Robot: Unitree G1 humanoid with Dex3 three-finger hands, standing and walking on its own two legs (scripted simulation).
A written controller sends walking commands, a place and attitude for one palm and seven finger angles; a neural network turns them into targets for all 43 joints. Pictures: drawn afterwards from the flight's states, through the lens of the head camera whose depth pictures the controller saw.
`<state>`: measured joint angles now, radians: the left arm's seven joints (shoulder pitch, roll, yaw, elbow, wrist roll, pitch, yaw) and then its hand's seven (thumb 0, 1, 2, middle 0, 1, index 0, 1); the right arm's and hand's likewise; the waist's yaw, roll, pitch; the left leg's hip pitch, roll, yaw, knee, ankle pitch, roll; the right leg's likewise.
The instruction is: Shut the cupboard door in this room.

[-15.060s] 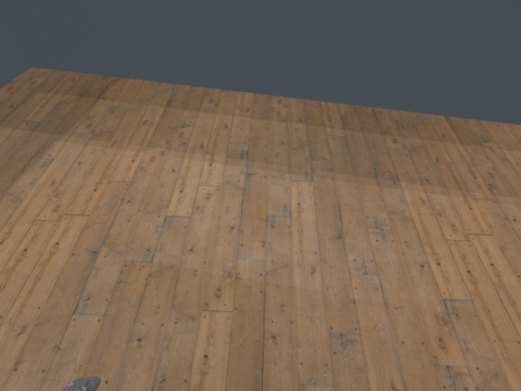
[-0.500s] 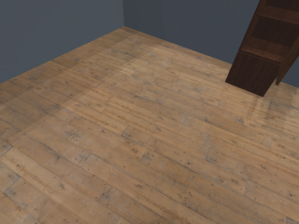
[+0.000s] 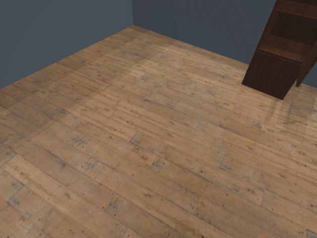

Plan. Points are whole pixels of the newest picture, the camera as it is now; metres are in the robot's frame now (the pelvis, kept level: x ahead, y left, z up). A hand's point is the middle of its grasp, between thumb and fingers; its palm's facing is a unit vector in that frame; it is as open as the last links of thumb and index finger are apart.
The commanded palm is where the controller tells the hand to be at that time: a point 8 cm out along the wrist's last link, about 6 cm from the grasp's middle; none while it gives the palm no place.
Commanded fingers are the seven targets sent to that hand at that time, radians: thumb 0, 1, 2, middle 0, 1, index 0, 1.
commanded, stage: stand and wait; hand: left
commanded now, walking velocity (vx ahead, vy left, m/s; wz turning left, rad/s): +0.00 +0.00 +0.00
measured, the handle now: out of the picture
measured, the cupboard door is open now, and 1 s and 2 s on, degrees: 93 93 93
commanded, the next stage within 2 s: turn or walk to find it in 0.46 s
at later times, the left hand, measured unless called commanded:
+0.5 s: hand out of the picture +0.02 +0.20 -0.17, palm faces +0.01 -0.96 -0.27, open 7.4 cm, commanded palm none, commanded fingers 0.00 0.90 0.90 -0.20 -0.30 -0.20 -0.30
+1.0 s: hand out of the picture +0.04 +0.20 -0.17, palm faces +0.17 -0.96 -0.22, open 7.4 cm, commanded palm none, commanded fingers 0.00 0.90 0.90 -0.20 -0.30 -0.20 -0.30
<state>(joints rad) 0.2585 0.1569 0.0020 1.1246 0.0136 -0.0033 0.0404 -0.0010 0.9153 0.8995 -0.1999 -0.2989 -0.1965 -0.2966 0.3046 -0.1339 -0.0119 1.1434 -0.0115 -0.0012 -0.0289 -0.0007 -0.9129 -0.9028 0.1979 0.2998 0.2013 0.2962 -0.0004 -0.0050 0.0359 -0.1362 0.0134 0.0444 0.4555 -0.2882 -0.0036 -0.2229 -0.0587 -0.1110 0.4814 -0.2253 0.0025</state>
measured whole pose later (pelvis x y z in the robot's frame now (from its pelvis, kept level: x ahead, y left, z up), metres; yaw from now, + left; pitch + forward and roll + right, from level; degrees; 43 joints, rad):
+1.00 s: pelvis -0.01 +0.00 +0.00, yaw +11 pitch +1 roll -1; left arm 0.12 0.22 0.03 0.99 0.02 0.05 0.02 0.00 0.91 0.90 -0.20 -0.30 -0.20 -0.30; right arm 0.25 -0.15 -0.02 1.01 -0.02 0.01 -0.01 0.00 -0.91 -0.90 0.20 0.30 0.20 0.30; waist -0.02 -0.02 0.08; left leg -0.26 -0.02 -0.06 0.50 -0.25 0.01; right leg -0.42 -0.04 -0.05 0.98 -0.47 0.06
